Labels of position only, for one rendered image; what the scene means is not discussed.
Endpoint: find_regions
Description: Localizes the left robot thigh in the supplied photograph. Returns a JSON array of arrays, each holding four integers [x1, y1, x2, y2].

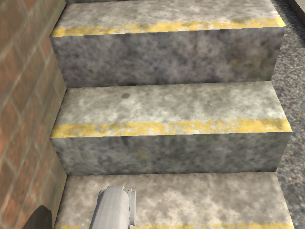
[[89, 186, 136, 229]]

